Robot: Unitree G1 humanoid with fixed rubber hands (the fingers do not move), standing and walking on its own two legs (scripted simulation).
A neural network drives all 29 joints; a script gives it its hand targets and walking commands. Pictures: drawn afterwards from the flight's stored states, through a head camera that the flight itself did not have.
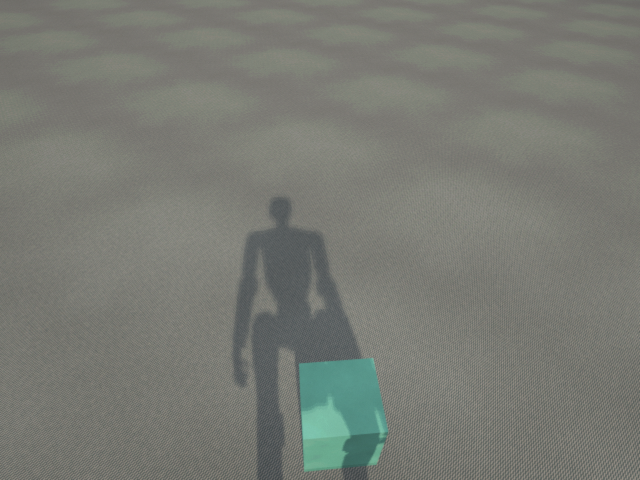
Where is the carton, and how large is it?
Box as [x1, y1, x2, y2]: [299, 358, 387, 471]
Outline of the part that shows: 372,358 299,363 304,471 376,464 387,433 387,427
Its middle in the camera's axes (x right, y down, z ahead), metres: +0.05 +0.50 +1.10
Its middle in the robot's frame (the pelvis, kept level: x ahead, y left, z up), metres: +0.49 -0.05 -0.65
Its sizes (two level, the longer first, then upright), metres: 0.210 0.200 0.250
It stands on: the floor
